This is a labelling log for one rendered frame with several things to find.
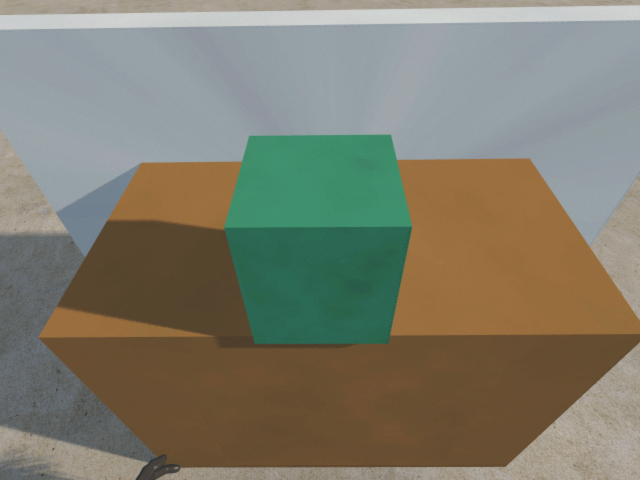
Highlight carton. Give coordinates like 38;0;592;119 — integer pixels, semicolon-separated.
224;135;412;344

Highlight pedestal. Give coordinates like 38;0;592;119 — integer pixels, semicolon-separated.
38;158;640;468

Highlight left robot hand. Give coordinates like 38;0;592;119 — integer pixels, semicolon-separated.
136;454;181;480

